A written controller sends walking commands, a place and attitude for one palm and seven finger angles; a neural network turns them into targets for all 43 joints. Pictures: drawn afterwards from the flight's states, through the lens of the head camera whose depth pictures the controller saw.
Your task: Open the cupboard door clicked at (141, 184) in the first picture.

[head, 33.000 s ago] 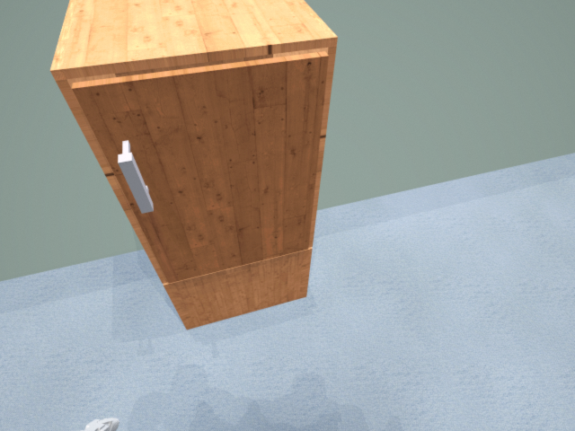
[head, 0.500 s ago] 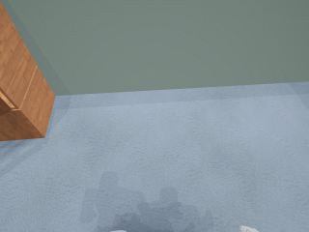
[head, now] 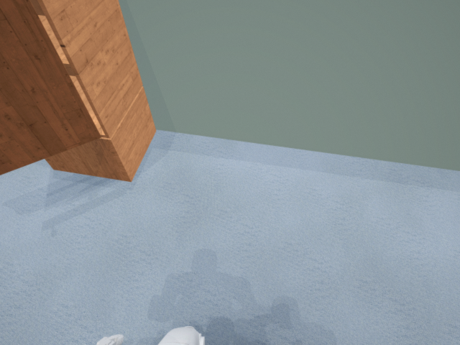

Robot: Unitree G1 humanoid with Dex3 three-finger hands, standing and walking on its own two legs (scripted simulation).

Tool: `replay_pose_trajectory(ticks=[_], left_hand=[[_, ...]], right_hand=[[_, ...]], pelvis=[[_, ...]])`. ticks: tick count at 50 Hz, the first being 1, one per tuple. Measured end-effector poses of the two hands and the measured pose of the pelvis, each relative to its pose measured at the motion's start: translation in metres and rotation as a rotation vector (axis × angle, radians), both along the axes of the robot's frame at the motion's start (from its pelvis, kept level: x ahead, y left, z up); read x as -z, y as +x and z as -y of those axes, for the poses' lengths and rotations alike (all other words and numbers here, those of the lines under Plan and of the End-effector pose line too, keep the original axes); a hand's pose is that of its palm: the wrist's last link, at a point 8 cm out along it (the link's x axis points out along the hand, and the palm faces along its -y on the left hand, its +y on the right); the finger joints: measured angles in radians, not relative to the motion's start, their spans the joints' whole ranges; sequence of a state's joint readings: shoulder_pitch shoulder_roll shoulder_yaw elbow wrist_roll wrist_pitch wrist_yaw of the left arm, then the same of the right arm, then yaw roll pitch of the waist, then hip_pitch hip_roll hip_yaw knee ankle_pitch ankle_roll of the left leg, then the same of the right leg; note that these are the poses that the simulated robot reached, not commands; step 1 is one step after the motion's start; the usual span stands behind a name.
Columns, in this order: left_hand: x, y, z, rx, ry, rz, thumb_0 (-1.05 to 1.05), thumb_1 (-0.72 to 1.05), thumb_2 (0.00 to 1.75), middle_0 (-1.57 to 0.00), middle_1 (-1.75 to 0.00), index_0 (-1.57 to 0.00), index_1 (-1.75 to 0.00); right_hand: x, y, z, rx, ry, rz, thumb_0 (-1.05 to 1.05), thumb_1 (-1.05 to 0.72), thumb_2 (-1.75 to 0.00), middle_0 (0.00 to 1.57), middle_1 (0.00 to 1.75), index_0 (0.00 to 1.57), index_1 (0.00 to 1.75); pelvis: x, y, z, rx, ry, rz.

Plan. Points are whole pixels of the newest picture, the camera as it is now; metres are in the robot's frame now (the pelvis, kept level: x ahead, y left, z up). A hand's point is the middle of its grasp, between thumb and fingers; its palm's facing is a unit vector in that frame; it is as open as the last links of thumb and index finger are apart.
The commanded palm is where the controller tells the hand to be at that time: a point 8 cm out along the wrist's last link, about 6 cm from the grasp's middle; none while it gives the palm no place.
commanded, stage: turn to face it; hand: left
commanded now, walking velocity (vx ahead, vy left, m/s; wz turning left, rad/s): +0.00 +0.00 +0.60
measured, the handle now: out of the picture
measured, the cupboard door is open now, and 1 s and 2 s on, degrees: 42 42 42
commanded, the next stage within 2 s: take the last steps up to it in 0.86 s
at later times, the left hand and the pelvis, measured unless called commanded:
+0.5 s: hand out of the picture +0.06 +0.21 -0.15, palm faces +0.31 -0.90 -0.30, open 7.4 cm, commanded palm none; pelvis +0.02 -0.02 -0.01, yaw +18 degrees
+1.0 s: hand out of the picture -0.02 +0.21 -0.17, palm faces +0.53 -0.82 -0.22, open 7.4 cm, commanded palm none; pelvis +0.02 +0.00 +0.00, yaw +30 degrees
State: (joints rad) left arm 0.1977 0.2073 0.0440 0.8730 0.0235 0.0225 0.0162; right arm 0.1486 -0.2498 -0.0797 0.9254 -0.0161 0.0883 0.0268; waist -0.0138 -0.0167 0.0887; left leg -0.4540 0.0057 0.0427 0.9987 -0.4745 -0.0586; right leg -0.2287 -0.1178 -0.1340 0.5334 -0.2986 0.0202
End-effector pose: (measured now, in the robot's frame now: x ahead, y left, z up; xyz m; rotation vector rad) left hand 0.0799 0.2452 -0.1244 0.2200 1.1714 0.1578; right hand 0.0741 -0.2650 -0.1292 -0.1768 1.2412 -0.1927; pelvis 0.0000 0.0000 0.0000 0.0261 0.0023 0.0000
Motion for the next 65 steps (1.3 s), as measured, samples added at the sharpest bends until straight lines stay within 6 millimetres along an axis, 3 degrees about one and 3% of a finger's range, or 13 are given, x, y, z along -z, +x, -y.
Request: replay_pose_trajectory(ticks=[6,9,16,23,31,39,44,52,55,58,65], left_hand=[[0.029,-0.031,-0.014,-0.103,-0.062,-0.04,0.0,0.91,0.9,-0.2,-0.3,-0.2,-0.3],[0.035,-0.043,-0.026,-0.151,-0.051,-0.081,0.01,0.91,0.9,-0.2,-0.3,-0.2,-0.3],[0.012,-0.039,-0.033,-0.225,-0.007,-0.035,0.01,0.91,0.9,-0.2,-0.3,-0.2,-0.3],[-0.004,-0.038,-0.015,-0.28,0.061,0.051,0.0,0.91,0.9,-0.2,-0.3,-0.2,-0.3],[-0.004,-0.078,0.016,-0.386,0.0,-0.01,0.0,0.91,0.9,-0.2,-0.3,-0.2,-0.3],[0.033,-0.133,0.016,-0.52,-0.094,-0.095,0.0,0.91,0.9,-0.2,-0.3,-0.2,-0.3],[0.033,-0.148,0.006,-0.572,-0.09,-0.139,0.01,0.91,0.9,-0.2,-0.3,-0.2,-0.3],[0.01,-0.129,0.0,-0.587,-0.043,-0.046,0.01,0.91,0.9,-0.2,-0.3,-0.19,-0.3],[0.008,-0.122,0.006,-0.585,-0.017,-0.005,0.0,0.91,0.9,-0.2,-0.3,-0.19,-0.3],[0.007,-0.127,0.017,-0.62,-0.005,0.011,0.0,0.91,0.9,-0.2,-0.3,-0.2,-0.3],[0.003,-0.159,0.046,-0.701,-0.088,-0.099,0.0,0.91,0.9,-0.2,-0.3,-0.2,-0.3]], right_hand=[[-0.001,0.044,-0.019,-0.127,-0.045,0.062,0.0,-0.91,-0.9,0.2,0.3,0.2,0.3],[-0.002,0.055,-0.029,-0.173,-0.056,0.074,0.0,-0.91,-0.9,0.2,0.3,0.2,0.3],[-0.001,0.06,-0.034,-0.246,-0.034,0.024,0.0,-0.91,-0.9,0.2,0.3,0.2,0.3],[0.02,0.078,-0.017,-0.288,0.014,-0.012,0.0,-0.9,-0.9,0.2,0.3,0.21,0.3],[0.001,0.119,-0.026,-0.383,0.012,-0.005,0.0,-0.91,-0.9,0.2,0.3,0.2,0.3],[-0.004,0.163,-0.079,-0.533,-0.026,0.096,0.0,-0.91,-0.9,0.2,0.3,0.2,0.3],[-0.012,0.161,-0.101,-0.587,-0.033,0.109,0.0,-0.91,-0.9,0.2,0.3,0.2,0.3],[-0.003,0.141,-0.095,-0.599,0.007,0.035,0.0,-0.91,-0.9,0.2,0.3,0.21,0.3],[0.012,0.137,-0.083,-0.586,0.031,0.003,0.0,-0.9,-0.9,0.2,0.3,0.21,0.3],[0.021,0.139,-0.074,-0.601,0.031,-0.044,0.0,-0.91,-0.9,0.2,0.3,0.21,0.3],[-0.001,0.162,-0.086,-0.623,0.01,-0.068,0.01,-0.91,-0.9,0.2,0.3,0.2,0.3]], pelvis=[[0.016,0.005,-0.015,-0.086,-0.018,-0.007],[0.017,0.005,-0.015,-0.111,-0.012,-0.005],[0.005,0.009,-0.004,-0.193,-0.033,-0.017],[0.011,0.016,0.021,-0.28,-0.02,-0.01],[-0.003,0.024,0.024,-0.383,0.006,-0.002],[0.013,0.024,0.001,-0.459,-0.019,-0.003],[0.007,0.023,-0.002,-0.487,-0.027,0.01],[-0.001,0.026,0.007,-0.524,-0.04,0.025],[0.007,0.033,0.014,-0.537,-0.023,0.02],[0.01,0.037,0.015,-0.569,-0.018,0.031],[-0.008,0.053,-0.006,-0.615,-0.006,0.01]])
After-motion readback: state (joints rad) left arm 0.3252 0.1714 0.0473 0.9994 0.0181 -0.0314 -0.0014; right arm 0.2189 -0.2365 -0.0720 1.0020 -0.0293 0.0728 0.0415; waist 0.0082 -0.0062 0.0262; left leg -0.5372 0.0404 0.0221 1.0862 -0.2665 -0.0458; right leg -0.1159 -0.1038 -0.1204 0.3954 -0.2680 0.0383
